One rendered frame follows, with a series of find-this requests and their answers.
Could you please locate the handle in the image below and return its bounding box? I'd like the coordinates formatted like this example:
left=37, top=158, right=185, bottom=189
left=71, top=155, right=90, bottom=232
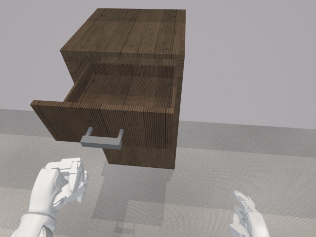
left=80, top=127, right=124, bottom=150

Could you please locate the left robot hand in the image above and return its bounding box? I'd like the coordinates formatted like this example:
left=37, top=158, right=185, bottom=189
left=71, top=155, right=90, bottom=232
left=28, top=158, right=89, bottom=218

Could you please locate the cabinet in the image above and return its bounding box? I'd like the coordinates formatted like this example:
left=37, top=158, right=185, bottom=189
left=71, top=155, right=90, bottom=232
left=60, top=8, right=186, bottom=169

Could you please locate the right robot hand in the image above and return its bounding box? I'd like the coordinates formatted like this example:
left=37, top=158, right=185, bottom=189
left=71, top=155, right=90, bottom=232
left=230, top=190, right=270, bottom=237

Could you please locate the drawer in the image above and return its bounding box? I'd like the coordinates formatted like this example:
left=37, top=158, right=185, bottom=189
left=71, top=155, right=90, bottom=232
left=30, top=62, right=177, bottom=150

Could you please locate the robot left forearm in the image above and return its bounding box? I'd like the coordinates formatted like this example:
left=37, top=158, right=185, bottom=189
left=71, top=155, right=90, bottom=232
left=11, top=212, right=57, bottom=237

